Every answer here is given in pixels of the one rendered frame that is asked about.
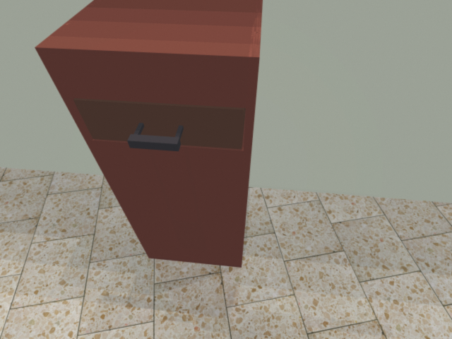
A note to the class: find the cabinet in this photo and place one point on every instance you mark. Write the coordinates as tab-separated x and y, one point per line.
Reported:
187	205

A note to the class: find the handle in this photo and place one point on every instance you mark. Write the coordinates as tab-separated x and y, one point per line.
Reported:
137	140

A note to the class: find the drawer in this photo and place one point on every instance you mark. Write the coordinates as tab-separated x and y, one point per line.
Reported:
205	126

